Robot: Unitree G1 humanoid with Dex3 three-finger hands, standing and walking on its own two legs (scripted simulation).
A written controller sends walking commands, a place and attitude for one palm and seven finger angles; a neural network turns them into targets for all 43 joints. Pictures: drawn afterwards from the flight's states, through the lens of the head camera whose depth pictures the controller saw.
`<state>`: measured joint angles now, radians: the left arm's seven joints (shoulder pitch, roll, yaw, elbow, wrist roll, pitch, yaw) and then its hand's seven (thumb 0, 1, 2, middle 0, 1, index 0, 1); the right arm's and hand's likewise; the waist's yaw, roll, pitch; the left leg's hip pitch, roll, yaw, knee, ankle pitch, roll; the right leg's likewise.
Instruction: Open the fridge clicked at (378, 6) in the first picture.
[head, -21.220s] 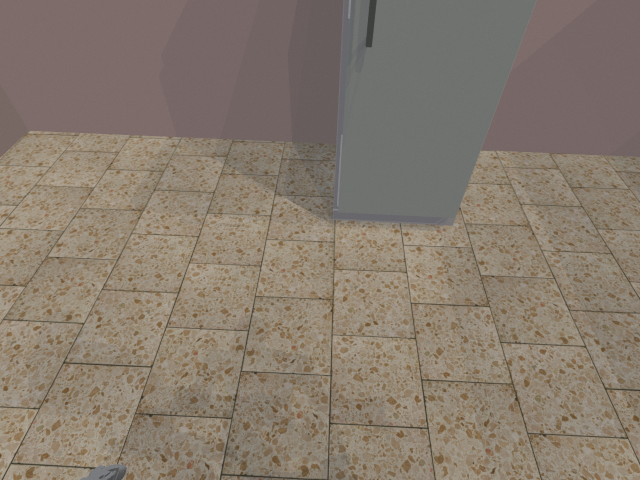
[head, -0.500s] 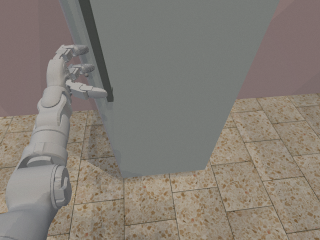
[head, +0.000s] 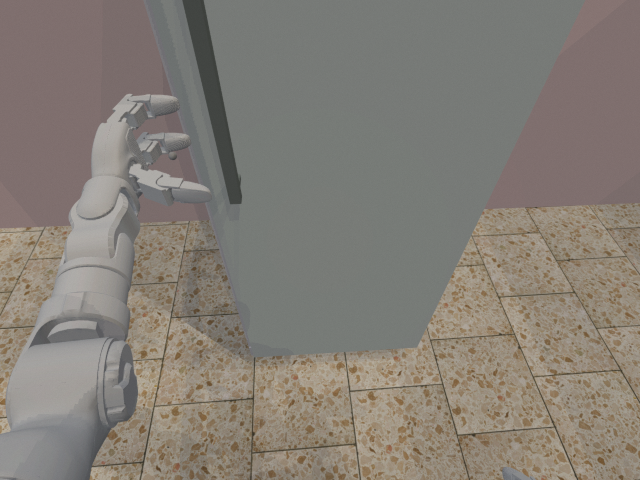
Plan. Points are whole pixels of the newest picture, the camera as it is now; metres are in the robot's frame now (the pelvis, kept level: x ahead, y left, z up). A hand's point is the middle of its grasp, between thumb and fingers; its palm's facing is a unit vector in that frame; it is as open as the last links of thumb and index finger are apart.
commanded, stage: move the hooked fingers beside the handle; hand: left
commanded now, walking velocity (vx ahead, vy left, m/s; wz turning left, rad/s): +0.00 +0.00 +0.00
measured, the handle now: (207, 51) +0.53 +0.14 +0.27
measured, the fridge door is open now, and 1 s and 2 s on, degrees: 0 0 0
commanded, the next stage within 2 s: feel for the door with the fingertips in 0.58 s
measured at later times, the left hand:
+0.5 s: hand (182, 155) +0.46 +0.18 +0.17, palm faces +0.08 -1.00 +0.00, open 14.0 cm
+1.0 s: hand (209, 152) +0.47 +0.15 +0.17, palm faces +0.06 -1.00 +0.01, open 14.0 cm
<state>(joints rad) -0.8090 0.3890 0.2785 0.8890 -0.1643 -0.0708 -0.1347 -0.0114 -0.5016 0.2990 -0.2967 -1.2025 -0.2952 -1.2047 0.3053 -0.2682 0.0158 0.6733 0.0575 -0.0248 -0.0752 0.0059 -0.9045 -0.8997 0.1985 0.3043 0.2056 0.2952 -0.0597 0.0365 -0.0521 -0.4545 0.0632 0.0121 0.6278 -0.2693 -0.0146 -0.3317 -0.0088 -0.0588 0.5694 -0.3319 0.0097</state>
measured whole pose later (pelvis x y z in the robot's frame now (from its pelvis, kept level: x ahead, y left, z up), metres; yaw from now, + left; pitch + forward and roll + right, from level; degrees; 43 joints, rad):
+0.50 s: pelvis +0.00 +0.00 +0.00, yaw -1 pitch +5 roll -1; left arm -0.77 0.37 0.29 0.85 -0.15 -0.05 -0.11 -0.01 -0.50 0.30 -0.30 -1.20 -0.30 -1.20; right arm 0.35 -0.26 0.01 0.69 0.06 0.00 -0.07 0.01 -0.90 -0.90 0.20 0.30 0.21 0.30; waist -0.07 0.04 -0.06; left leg -0.43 0.07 0.03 0.62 -0.27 -0.01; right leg -0.32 -0.01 -0.04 0.56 -0.33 0.01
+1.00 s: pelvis +0.00 +0.00 +0.00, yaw +0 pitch +6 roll -1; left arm -0.88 0.33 0.25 0.94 -0.14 -0.08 -0.06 -0.01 -0.50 0.30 -0.30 -1.20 -0.30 -1.20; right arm 0.32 -0.26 0.02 0.69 0.05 -0.03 -0.06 0.01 -0.90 -0.90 0.20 0.30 0.21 0.30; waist -0.08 0.04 -0.05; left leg -0.47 0.06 0.01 0.63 -0.27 -0.02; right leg -0.36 -0.01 -0.06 0.58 -0.34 0.01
